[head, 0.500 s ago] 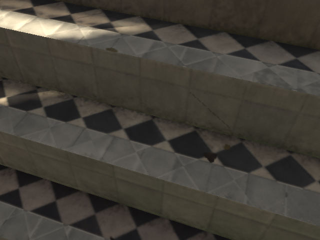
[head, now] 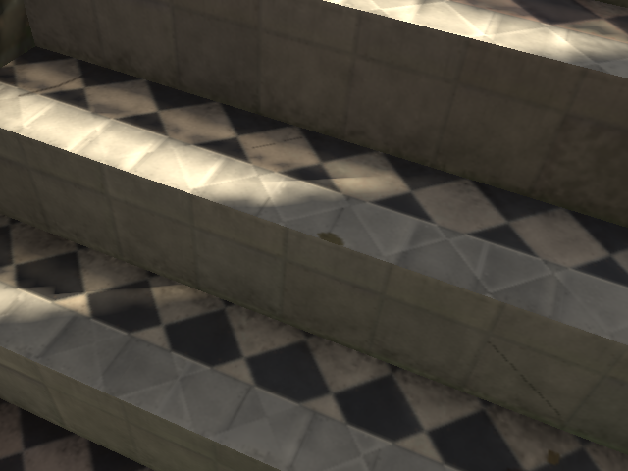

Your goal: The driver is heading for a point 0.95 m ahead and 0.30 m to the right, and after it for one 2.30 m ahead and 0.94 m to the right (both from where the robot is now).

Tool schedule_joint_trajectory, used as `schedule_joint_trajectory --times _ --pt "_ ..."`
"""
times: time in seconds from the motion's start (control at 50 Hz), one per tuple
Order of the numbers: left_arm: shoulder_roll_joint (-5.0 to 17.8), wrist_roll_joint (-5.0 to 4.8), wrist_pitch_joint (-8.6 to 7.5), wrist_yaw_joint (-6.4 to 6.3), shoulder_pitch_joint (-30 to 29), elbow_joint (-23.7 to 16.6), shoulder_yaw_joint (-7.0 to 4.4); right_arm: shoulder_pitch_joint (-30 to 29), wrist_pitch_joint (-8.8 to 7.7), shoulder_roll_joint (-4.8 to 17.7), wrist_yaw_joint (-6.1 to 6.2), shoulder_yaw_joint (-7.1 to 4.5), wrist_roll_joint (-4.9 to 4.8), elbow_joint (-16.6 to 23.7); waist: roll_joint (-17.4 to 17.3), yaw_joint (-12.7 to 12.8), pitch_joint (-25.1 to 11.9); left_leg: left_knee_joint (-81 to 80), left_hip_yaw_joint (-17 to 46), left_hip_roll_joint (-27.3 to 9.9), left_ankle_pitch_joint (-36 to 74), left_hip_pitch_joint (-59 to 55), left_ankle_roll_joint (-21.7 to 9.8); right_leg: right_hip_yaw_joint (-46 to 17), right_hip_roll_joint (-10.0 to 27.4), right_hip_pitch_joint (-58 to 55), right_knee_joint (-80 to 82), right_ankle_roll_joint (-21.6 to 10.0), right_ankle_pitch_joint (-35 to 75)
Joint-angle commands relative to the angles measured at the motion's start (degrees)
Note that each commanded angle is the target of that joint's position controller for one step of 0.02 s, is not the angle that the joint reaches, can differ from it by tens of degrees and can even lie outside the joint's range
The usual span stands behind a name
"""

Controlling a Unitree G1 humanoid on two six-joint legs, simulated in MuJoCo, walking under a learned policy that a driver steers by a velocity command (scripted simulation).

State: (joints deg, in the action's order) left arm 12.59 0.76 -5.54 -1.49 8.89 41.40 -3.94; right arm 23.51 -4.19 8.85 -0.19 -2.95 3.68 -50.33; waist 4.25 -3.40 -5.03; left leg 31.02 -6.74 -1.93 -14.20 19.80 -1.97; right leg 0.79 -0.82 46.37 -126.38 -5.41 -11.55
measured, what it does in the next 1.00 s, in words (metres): climbs: right foot 0.22 m higher, then left foot 0.03 m lower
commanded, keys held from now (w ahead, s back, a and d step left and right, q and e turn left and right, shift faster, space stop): w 0.74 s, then w+e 0.26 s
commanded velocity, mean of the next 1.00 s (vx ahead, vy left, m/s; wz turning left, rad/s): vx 0.50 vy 0.00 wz -0.05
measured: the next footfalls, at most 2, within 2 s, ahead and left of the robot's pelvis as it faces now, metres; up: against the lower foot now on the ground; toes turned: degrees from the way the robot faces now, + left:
right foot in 0.44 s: +0.16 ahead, -0.10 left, +0.22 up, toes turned -6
left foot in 0.94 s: +0.20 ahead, +0.33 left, +0.19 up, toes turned -4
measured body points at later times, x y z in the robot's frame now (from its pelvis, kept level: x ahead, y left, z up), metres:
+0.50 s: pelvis +0.08 +0.00 +0.11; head +0.09 +0.03 +0.56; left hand +0.29 +0.17 -0.01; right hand +0.07 -0.23 -0.02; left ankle +0.03 +0.12 -0.53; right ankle +0.12 -0.09 -0.51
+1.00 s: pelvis +0.18 +0.16 +0.14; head +0.19 +0.20 +0.59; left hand +0.25 +0.43 -0.01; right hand +0.33 -0.06 +0.07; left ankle +0.17 +0.32 -0.52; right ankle +0.11 -0.07 -0.49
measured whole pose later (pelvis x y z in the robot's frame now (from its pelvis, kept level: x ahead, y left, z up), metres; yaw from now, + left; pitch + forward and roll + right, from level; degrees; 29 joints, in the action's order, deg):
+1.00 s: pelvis +0.18 +0.16 +0.14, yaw -2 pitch +5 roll -2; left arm 13.7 4.5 -2.5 -2.9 18.2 49.2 -7.6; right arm 13.1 -3.9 8.9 -2.3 -0.9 2.3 -34.9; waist 3.1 -0.1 -3.8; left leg 63.3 0.4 -7.1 -39.5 33.4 4.4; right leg -7.6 7.0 30.1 -65.8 2.0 -38.1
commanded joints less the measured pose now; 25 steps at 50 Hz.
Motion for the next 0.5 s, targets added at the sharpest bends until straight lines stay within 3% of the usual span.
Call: schedule_joint_trajectory --times 0.02,0.04,0.06,0.08,0.1,0.12,0.14,0.16,0.18,0.22,0.24,0.26,0.28,0.3,0.32,0.34,0.36,0.38,0.4,0.42,0.44,0.46,0.48,0.5 --pt "-8.76 -0.06 -0.49 1.66 -7.66 -9.87 4.55 5.06 -2.75 0.07 0.82 1.11 -0.38 -3.06 -8.06 3.07 2.1 -15.22 19.1 -16.12 2.84 -15.43 -7.97 -5.05 -0.17 29.49 -24.18 -4.02 0.88" --pt "-8.98 -0.64 0.11 1.66 -6.95 -9.6 4.88 3.88 -3.35 0.25 0.8 1.24 -0.29 -3.72 -8.55 4.3 3.03 -16.5 18.15 -17.12 3.49 -13.24 -7.76 -5.19 -1.03 31.98 -28.49 -4.81 0.01" --pt "-8.55 1.71 0.48 1.29 -13.77 -10.09 5.37 10.3 -3.91 -1.08 1.09 1.52 -0.93 -5.47 -2.74 -0.68 4.25 -13.85 19.58 -13.21 12.6 -21.29 -6.92 -3.14 -0.84 37.99 -27.74 -5.1 -0.25" --pt "-9.34 3.24 0.34 1.35 -15.22 -9.16 5.89 17.06 -4.0 -1.85 2.49 1.67 -2.23 -7.27 -3.61 -3.64 0.7 -9.16 19.83 -10.4 30.3 -32.84 -5.39 0.59 -1.22 40.87 -22.63 -4.88 -1.29" --pt "-7.42 2.63 0.68 2.21 -14.38 -10.39 5.64 13.24 -4.34 1.78 3.34 1.0 -2.14 -6.16 -3.92 -0.36 -1.25 -12.06 17.13 -11.03 35.2 -31.9 -4.87 2.33 0.37 35.43 -10.71 -4.09 -2.46" --pt "-7.1 1.8 1.5 2.68 -15.17 -10.36 5.56 11.07 -4.76 3.97 3.82 0.31 -1.75 -5.57 -4.82 0.51 -2.02 -15.0 17.08 -12.37 33.51 -28.28 -6.06 3.54 0.49 31.41 -8.44 -3.49 -4.05" --pt "-7.69 1.54 2.63 2.78 -16.81 -10.56 5.8 11.44 -5.18 4.59 4.12 0.12 -1.68 -5.83 -5.96 0.29 -1.64 -17.28 18.0 -13.31 30.5 -27.43 -7.52 4.7 0.62 31.13 -9.06 -2.83 -4.46" --pt "-9.53 1.7 3.9 2.15 -19.23 -12.1 6.32 13.09 -5.27 4.67 4.3 -0.08 -1.99 -6.96 -8.75 0.89 -0.6 -19.92 19.46 -14.92 27.37 -28.12 -8.74 4.48 1.8 33.46 -11.32 -2.85 -6.23" --pt "-10.28 1.18 4.71 1.44 -22.26 -13.65 6.63 13.54 -5.22 4.12 4.39 -0.03 -1.96 -7.27 -9.13 0.89 1.42 -21.09 18.3 -15.37 25.18 -28.37 -9.43 4.37 3.11 35.95 -11.09 -2.82 -7.31" --pt "-11.62 0.32 4.94 1.08 -28.11 -16.12 7.6 14.87 -4.52 2.4 4.42 -0.17 -1.87 -8.04 -9.4 -0.42 4.13 -25.1 15.38 -13.58 20.29 -26.46 -9.29 6.18 5.01 35.74 -2.42 -2.95 -8.27" --pt "-12.93 0.7 4.82 1.03 -29.29 -17.34 8.42 14.1 -4.23 1.42 5.3 -0.24 -2.14 -8.06 -10.53 -0.16 5.13 -27.35 15.33 -14.26 21.6 -24.83 -9.44 2.46 6.37 33.05 1.95 -4.07 -10.96" --pt "-13.18 0.65 4.86 1.13 -28.99 -17.67 8.62 14.15 -3.99 1.96 5.69 -0.5 -2.15 -8.0 -9.91 0.21 4.28 -28.84 13.77 -14.09 21.78 -25.77 -10.06 2.78 6.32 31.27 4.84 -4.32 -11.76" --pt "-13.55 -0.55 5.06 1.43 -24.74 -15.74 9.61 11.51 -3.27 2.93 5.59 -0.63 -3.34 -6.94 -9.42 0.99 2.93 -33.82 7.84 -12.44 26.18 -19.34 -10.9 7.18 4.87 17.65 20.08 -4.61 -16.99" --pt "-13.12 -1.75 5.41 0.57 -21.31 -14.15 9.69 7.8 -2.25 1.83 5.23 -0.26 -4.21 -5.73 -10.9 3.24 3.16 -33.24 2.23 -9.53 42.67 -10.15 -10.94 9.41 2.21 1.24 32.67 -5.46 -24.61" --pt "-11.81 -3.05 4.42 -0.9 -25.63 -14.27 9.67 12.0 -1.89 0.2 5.48 0.43 -6.2 -5.96 -11.15 -1.54 -0.67 -23.75 3.65 -7.74 88.97 -9.69 -10.06 7.91 -3.48 -9.86 41.27 -5.55 -34.99" --pt "-13.32 -5.25 3.4 -0.51 -29.33 -13.6 9.31 19.77 -1.91 -1.49 4.97 1.79 -7.29 -8.21 -9.95 -5.64 -12.36 -19.62 6.19 -6.93 109.41 -10.46 -6.98 13.24 -7.33 -18.98 40.88 -4.73 -27.33" --pt "-12.6 -5.86 3.86 -0.96 -18.44 -12.29 8.33 17.99 -2.62 5.96 4.21 -0.28 -6.42 -6.83 -19.97 -0.69 -17.75 -12.41 6.29 -8.49 111.97 -15.29 -8.2 8.55 -6.61 -21.29 46.73 -3.73 -23.23" --pt "-9.19 -4.12 5.23 -1.91 -7.87 -9.33 7.57 13.92 -4.21 12.57 2.98 -1.76 -7.58 -4.98 -22.42 3.98 -24.65 -7.0 5.84 -10.63 107.46 -18.66 -10.44 6.41 -6.72 -26.23 50.77 -2.21 -24.44" --pt "-5.87 -2.9 6.62 -2.11 0.33 -4.82 6.38 10.7 -6.08 15.22 1.45 -2.52 -8.42 -3.84 -17.04 7.27 -28.5 -2.59 4.71 -11.36 99.65 -18.58 -11.88 7.93 -8.46 -32.38 54.07 -0.59 -23.43" --pt "-2.75 -1.61 7.75 -1.94 4.0 -0.34 4.86 6.91 -6.97 13.51 0.61 -2.13 -7.81 -1.66 -11.12 7.53 -27.94 2.86 6.27 -10.21 86.99 -14.25 -13.19 8.37 -9.97 -36.54 57.84 0.44 -27.87" --pt "-0.22 -0.22 8.43 -1.75 3.56 2.48 3.24 1.91 -6.43 9.3 0.31 -1.38 -6.07 0.49 -3.19 8.47 -20.08 15.68 8.32 -6.38 58.79 -1.55 -12.28 -3.08 -5.64 -37.82 68.25 -2.27 -30.25" --pt "4.98 2.0 9.27 -2.47 -1.7 3.36 0.8 -6.1 -3.79 2.19 -0.47 -0.76 -3.34 4.85 11.61 7.67 -10.87 48.73 11.62 5.44 19.92 20.46 -8.23 -34.89 9.1 -28.34 86.24 -10.66 -49.66" --pt "3.46 2.63 8.64 -2.44 -6.67 0.71 0.5 -17.74 -1.81 -2.44 0.3 0.14 0.1 12.63 2.2 9.81 -2.6 76.93 22.48 9.29 14.28 29.25 -6.48 -43.03 14.01 -14.36 94.18 -12.36 -48.01" --pt "2.5 1.65 7.14 -2.41 -12.81 1.69 0.88 -21.69 -0.17 -7.86 1.51 2.05 0.48 18.18 2.97 4.51 6.73 87.44 22.6 9.66 12.07 38.88 -5.69 -39.56 14.95 -3.74 93.99 -11.45 -49.9"
Keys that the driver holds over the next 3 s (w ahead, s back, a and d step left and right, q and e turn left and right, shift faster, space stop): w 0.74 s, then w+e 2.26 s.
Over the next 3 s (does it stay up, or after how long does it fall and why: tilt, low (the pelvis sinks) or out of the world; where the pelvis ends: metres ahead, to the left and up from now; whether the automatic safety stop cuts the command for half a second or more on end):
stays up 0.72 0.10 0.60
